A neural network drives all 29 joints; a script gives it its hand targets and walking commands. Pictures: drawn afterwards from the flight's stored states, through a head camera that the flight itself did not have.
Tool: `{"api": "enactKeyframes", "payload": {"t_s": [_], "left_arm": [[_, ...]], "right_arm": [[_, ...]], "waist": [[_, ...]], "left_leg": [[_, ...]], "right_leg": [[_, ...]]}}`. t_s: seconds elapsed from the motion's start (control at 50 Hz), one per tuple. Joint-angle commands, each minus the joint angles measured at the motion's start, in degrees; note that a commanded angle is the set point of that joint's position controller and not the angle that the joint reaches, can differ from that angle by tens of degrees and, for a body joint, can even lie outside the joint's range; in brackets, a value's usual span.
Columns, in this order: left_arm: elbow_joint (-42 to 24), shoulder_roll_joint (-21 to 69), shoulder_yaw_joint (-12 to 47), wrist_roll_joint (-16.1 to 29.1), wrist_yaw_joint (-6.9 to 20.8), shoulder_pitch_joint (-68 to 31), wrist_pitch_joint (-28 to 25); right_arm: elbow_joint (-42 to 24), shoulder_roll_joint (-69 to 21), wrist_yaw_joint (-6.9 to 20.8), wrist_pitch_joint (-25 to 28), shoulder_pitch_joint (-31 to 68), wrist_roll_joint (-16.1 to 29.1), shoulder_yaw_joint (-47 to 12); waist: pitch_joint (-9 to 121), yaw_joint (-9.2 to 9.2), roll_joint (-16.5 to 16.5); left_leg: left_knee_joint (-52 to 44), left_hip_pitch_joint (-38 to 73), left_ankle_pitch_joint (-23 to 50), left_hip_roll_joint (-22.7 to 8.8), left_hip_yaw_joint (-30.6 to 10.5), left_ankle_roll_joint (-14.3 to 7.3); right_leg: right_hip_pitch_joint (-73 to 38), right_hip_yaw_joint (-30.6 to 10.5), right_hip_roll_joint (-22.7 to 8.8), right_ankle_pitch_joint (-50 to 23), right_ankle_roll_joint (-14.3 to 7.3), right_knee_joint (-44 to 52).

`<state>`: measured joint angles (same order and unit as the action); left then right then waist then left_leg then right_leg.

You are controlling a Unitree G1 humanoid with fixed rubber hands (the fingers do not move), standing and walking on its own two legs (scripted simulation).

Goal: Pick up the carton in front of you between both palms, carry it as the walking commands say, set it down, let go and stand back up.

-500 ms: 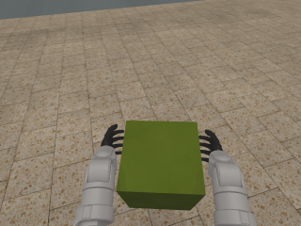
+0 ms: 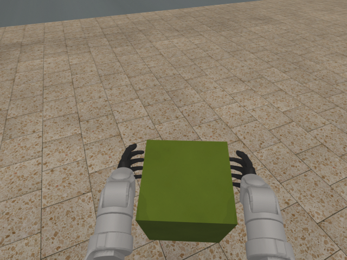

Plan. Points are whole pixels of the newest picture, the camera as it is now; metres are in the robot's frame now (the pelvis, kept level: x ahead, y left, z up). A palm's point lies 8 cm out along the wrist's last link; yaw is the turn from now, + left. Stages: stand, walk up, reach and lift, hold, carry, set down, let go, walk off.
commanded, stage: hold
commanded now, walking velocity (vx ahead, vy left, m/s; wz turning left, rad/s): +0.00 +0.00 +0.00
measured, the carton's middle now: (185, 194) +0.31 -0.01 -0.06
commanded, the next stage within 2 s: set down in 0.16 s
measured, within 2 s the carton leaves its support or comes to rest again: neither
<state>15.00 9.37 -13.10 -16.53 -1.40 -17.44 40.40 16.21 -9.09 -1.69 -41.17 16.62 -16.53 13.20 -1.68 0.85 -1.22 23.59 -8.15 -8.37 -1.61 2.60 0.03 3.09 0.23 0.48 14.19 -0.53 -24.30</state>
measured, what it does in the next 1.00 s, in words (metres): lowers itself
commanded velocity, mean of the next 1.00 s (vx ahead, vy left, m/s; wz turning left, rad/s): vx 0.00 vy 0.00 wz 0.00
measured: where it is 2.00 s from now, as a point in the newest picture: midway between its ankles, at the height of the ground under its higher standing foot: outside the picture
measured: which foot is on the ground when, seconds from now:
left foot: down 0.00-1.00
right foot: down 0.00-1.00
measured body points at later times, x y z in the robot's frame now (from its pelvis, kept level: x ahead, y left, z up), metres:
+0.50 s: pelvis -0.04 +0.03 -0.02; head -0.04 +0.04 +0.43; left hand +0.32 +0.17 +0.02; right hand +0.32 -0.13 +0.02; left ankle +0.06 +0.12 -0.74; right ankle +0.00 -0.11 -0.74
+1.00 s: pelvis -0.06 +0.00 -0.13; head +0.16 +0.02 +0.26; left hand +0.35 +0.17 -0.19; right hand +0.40 -0.12 -0.20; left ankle +0.06 +0.12 -0.74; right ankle +0.00 -0.11 -0.74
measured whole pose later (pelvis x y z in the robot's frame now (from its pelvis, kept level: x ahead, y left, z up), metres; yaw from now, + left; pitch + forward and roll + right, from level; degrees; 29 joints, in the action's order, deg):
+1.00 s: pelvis -0.06 +0.00 -0.13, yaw +0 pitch +32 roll -1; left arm 22.4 14.5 -27.4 -14.7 -9.1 -37.1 12.1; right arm 36.6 -3.5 -3.2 -12.2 44.3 -13.4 21.8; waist 4.2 -3.1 -1.0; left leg 67.4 -81.9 -17.3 1.4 -1.7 0.0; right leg 77.4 -1.5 3.2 25.8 0.1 -71.4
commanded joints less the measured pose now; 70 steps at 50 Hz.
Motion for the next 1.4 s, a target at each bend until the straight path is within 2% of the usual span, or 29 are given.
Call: {"api": "enactKeyframes", "payload": {"t_s": [0.0,0.14,0.26,0.28,0.42,0.5,0.52,0.68,0.7,0.72,0.78,0.8,0.82,0.86,0.88,0.9,0.92,0.96,1.0,1.02,1.04,1.06,1.08,1.14,1.2,1.22,1.26,1.3,1.38], "left_arm": [[2.73,52.01,25.89,9.86,13.80,-18.44,-0.44],[3.05,55.51,27.17,12.18,15.56,-27.71,-0.13],[12.54,54.56,17.57,6.91,14.99,-32.52,-1.52],[12.52,53.06,17.15,7.35,15.22,-39.93,-2.57],[20.27,52.49,4.74,0.82,10.36,-48.23,-7.45],[25.41,44.40,-7.95,-4.66,7.53,-47.54,-11.31],[24.30,43.78,-8.45,-5.62,6.97,-46.82,-12.21],[21.69,38.46,-2.76,-5.92,5.48,-48.64,-24.56],[23.85,41.68,-2.96,-4.44,6.18,-46.46,-25.13],[20.57,40.72,1.95,-3.85,6.21,-47.18,-27.04],[21.60,52.08,13.00,2.18,7.42,-47.00,-29.63],[19.92,54.67,16.04,3.15,7.62,-47.38,-30.63],[15.25,52.56,22.98,6.69,7.78,-53.62,-30.86],[10.04,55.43,27.01,8.59,6.95,-53.02,-31.28],[14.79,55.75,26.43,7.28,6.93,-51.29,-29.97],[14.89,56.58,25.11,7.32,7.32,-48.56,-28.87],[12.20,54.67,25.78,6.64,8.01,-50.05,-28.77],[13.05,55.27,24.02,7.16,8.80,-52.23,-27.21],[17.27,53.71,19.51,4.73,9.32,-50.76,-25.43],[17.17,53.48,21.11,5.78,10.08,-53.41,-25.08],[20.46,50.79,18.11,5.25,10.09,-51.59,-24.30],[23.78,53.61,15.67,4.23,10.47,-49.96,-22.83],[20.57,48.89,14.93,3.31,10.78,-51.42,-24.26],[15.95,48.57,16.96,6.13,10.12,-59.05,-25.60],[18.49,48.04,16.09,8.39,10.43,-58.55,-26.24],[19.79,47.55,13.70,6.24,10.10,-59.23,-25.81],[18.47,45.32,15.40,7.54,9.71,-61.25,-25.67],[20.14,46.66,13.22,7.00,9.50,-60.42,-25.40],[22.23,44.23,10.96,6.42,9.75,-63.45,-25.85]], "right_arm": [[-2.40,-52.42,15.77,3.73,33.91,16.50,-29.48],[0.60,-51.37,16.54,4.42,34.33,12.74,-25.48],[11.31,-49.33,16.82,6.24,43.49,8.74,-16.42],[15.25,-48.48,17.19,7.89,45.78,6.37,-12.69],[23.95,-41.64,16.34,14.46,55.93,-1.31,-0.38],[24.76,-31.75,15.36,16.83,56.18,-7.85,8.22],[29.03,-30.76,15.20,17.27,52.05,-8.05,8.39],[30.37,-35.57,15.80,27.61,55.53,-2.96,0.06],[26.83,-33.13,15.35,29.55,53.22,-3.07,0.37],[27.71,-36.34,15.63,30.45,53.20,-2.10,-4.73],[26.45,-40.68,15.23,34.40,51.90,0.85,-10.21],[23.57,-42.32,15.67,34.85,55.64,3.75,-14.81],[15.17,-43.46,15.40,36.01,59.87,6.86,-18.79],[14.68,-44.58,14.79,35.54,60.44,10.26,-25.00],[16.77,-43.09,14.28,34.63,59.48,9.55,-24.68],[13.72,-42.87,14.52,33.92,61.85,12.07,-28.00],[13.52,-45.25,14.21,32.95,65.94,10.63,-26.20],[20.40,-45.16,14.53,30.10,60.20,7.23,-23.45],[24.20,-45.77,14.85,28.01,57.57,5.30,-21.18],[25.39,-47.29,15.24,28.27,60.17,8.10,-20.32],[28.22,-49.37,14.99,26.99,58.55,7.29,-19.50],[27.69,-45.23,15.08,27.19,57.17,6.39,-16.79],[29.90,-47.96,14.93,26.94,59.50,7.73,-18.07],[27.08,-47.27,14.47,28.50,64.02,8.89,-17.82],[21.92,-44.19,12.10,30.70,70.14,12.88,-23.56],[28.15,-44.17,11.52,29.45,67.84,8.44,-18.88],[29.85,-43.76,10.87,28.82,67.37,9.99,-19.57],[30.06,-43.10,10.01,29.00,65.27,8.54,-18.91],[32.09,-43.44,10.14,29.96,70.82,9.95,-17.31]], "waist": [[11.63,-4.44,-0.45],[10.49,1.27,2.65],[3.21,-2.68,-1.04],[5.34,0.20,0.26],[8.04,-0.24,5.47],[6.02,0.14,-0.17],[9.42,0.89,4.21],[24.52,-5.04,-0.88],[25.69,-2.44,0.90],[28.41,-4.79,-0.28],[42.72,-1.06,1.10],[50.09,-3.92,0.32],[59.29,-0.33,2.47],[72.82,-3.20,2.06],[69.55,-1.81,1.40],[66.32,-6.83,3.23],[69.20,-3.77,-2.65],[62.81,-1.28,-2.35],[55.93,-2.63,-3.43],[53.97,-5.60,-2.04],[53.27,-4.24,-3.71],[51.27,-5.97,1.94],[50.30,-9.45,-3.22],[58.85,-6.18,-6.30],[62.73,-10.06,-3.62],[59.87,-7.06,-4.35],[60.18,-9.33,-4.71],[63.72,-6.54,-3.71],[58.73,-11.06,-1.61]], "left_leg": [[0.18,14.43,5.84,6.80,-6.51,-1.40],[-0.90,16.75,1.02,5.24,-7.41,-0.69],[0.13,14.99,-12.48,3.85,-9.10,-1.52],[2.16,17.32,-13.33,4.58,-9.12,-0.30],[3.92,9.57,-19.35,3.54,-12.67,-0.05],[8.05,4.26,-19.30,4.19,-14.30,-0.85],[8.54,2.48,-16.62,4.27,-11.77,-0.27],[21.00,-9.30,-4.06,6.52,-10.72,-0.87],[23.53,-11.87,-1.99,7.06,-8.47,-0.38],[25.79,-13.80,3.55,7.86,-6.67,-0.65],[32.83,-13.55,13.75,7.27,-8.71,0.44],[33.97,-11.32,17.88,7.39,-6.72,0.24],[37.36,-9.00,16.22,7.91,-9.18,0.83],[40.33,-10.63,25.22,7.50,-7.90,1.78],[42.06,-10.47,24.67,7.31,-9.33,0.87],[42.75,-17.00,20.49,8.51,-6.06,0.88],[42.17,-22.75,14.35,9.02,-6.51,1.27],[43.97,-30.90,2.88,9.10,-5.00,1.00],[44.99,-38.89,-4.22,9.79,-4.56,0.75],[46.01,-41.90,-0.32,9.31,-4.34,0.30],[46.39,-42.44,-2.17,9.06,-3.79,-0.03],[45.97,-46.50,-4.74,9.70,-2.42,1.08],[47.25,-49.53,-2.97,9.06,-3.36,-0.33],[52.24,-50.66,2.75,9.28,-4.10,-0.01],[57.05,-56.52,3.04,9.37,-1.84,1.00],[55.13,-58.81,1.72,9.97,-1.66,1.53],[56.93,-55.06,0.87,9.81,-1.96,0.89],[58.91,-56.75,3.95,10.09,-1.51,1.88],[62.37,-63.75,0.48,9.54,-0.43,1.38]], "right_leg": [[9.86,-8.07,1.92,-6.00,-0.52,6.86],[14.58,-6.96,2.82,0.22,-2.26,6.42],[20.15,-5.95,2.37,14.38,-4.00,4.29],[20.89,-6.46,1.60,13.98,-4.69,4.10],[25.41,-5.76,3.00,13.07,-4.68,-4.92],[34.26,-5.21,3.98,12.54,-3.54,-8.82],[30.60,-6.17,3.58,11.89,-4.68,-7.78],[47.38,-5.59,6.15,6.30,-1.40,-21.00],[50.30,-4.27,6.97,6.27,-1.90,-21.75],[51.10,-4.48,6.94,4.36,-0.95,-22.88],[56.38,-3.18,7.82,-2.25,-1.51,-29.08],[57.44,-2.93,8.03,-2.84,-0.43,-29.04],[60.06,-2.56,8.57,-3.14,-0.53,-33.42],[60.21,-2.68,8.68,-9.78,-0.56,-36.42],[65.08,-2.58,8.91,-5.52,-0.20,-36.44],[65.24,-5.03,8.02,-4.01,-1.05,-35.61],[61.16,-1.37,8.85,-2.76,0.93,-38.65],[64.40,-2.63,8.72,5.36,0.09,-38.27],[69.04,-2.41,8.58,9.98,0.69,-39.94],[70.62,-3.20,8.48,7.99,-0.55,-40.31],[71.39,-2.44,8.72,8.86,0.45,-41.73],[71.42,-3.18,8.69,9.61,-0.84,-41.49],[73.25,-4.18,8.13,7.60,0.49,-42.13],[72.04,-3.75,8.06,2.73,0.57,-47.13],[70.50,-5.42,7.65,0.52,0.56,-49.65],[72.81,-4.67,8.79,1.62,1.19,-48.70],[78.41,-2.94,9.68,5.01,1.23,-50.92],[76.09,-3.78,9.84,0.92,0.98,-52.55],[83.43,-4.00,10.09,4.41,-0.12,-56.18]]}}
